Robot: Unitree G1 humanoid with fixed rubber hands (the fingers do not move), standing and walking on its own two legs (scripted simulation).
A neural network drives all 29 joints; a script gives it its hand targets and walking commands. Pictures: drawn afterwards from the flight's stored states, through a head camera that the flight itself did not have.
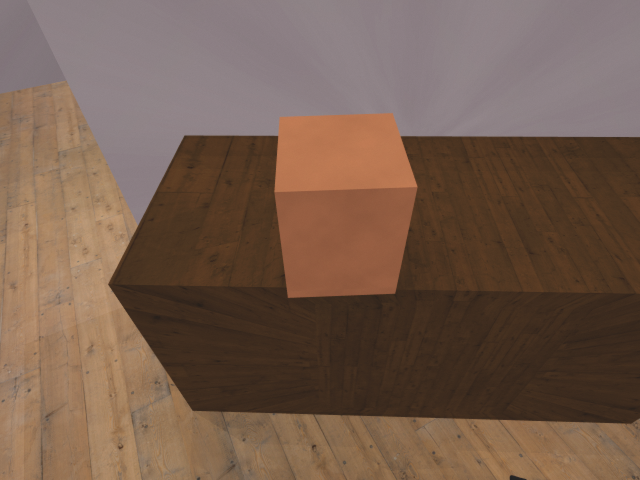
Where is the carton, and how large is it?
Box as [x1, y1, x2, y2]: [274, 113, 417, 297]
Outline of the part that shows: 392,113 280,117 274,192 288,297 394,293 417,187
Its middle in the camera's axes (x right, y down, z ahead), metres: +0.04 -0.07 +0.70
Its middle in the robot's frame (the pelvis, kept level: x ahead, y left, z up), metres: +0.58 -0.03 +0.01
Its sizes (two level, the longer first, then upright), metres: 0.210 0.200 0.250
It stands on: a pedestal, 0.65 m high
